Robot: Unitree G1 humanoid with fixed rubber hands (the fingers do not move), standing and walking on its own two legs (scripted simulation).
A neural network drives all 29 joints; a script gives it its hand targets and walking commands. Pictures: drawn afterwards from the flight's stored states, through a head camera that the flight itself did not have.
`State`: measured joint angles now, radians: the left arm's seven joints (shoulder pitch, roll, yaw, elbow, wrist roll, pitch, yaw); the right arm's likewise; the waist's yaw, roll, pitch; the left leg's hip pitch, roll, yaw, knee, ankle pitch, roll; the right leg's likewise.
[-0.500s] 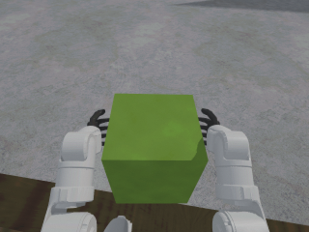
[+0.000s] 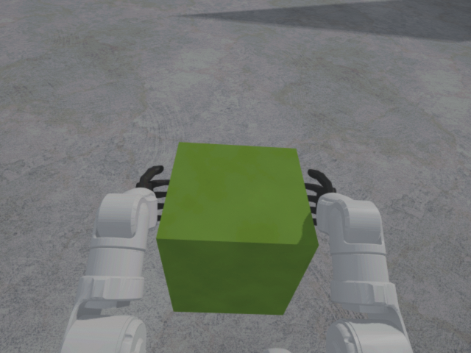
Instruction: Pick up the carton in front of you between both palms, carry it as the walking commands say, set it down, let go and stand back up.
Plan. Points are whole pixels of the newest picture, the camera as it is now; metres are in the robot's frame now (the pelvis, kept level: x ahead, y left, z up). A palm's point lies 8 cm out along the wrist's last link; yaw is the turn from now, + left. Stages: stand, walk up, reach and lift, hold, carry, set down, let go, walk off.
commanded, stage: carry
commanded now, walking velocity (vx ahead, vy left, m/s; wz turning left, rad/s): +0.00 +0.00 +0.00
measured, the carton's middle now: (233, 232) +0.35 -0.01 +0.02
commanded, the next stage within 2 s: none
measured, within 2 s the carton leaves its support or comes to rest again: neither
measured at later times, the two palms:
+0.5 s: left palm (180, 127) +0.65 +0.12 +0.01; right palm (295, 129) +0.66 -0.18 +0.01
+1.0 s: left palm (160, 99) +0.71 +0.17 +0.05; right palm (276, 105) +0.71 -0.13 +0.05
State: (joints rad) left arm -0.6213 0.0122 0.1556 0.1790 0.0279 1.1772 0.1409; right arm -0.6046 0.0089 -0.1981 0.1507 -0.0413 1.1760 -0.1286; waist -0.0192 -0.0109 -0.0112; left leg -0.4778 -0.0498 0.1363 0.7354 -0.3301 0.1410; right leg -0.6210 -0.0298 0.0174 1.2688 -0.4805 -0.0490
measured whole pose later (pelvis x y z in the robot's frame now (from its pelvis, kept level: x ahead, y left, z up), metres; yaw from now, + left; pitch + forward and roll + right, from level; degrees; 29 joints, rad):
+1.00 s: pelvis +0.35 +0.01 -0.05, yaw -1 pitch +7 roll +4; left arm -0.61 -0.02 0.18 0.03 0.01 1.10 0.14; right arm -0.52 0.08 -0.23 -0.10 -0.08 1.11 -0.13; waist 0.07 -0.08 -0.02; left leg -0.34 -0.09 0.10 0.84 -0.18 0.04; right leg -0.35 -0.02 0.02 0.34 -0.08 -0.06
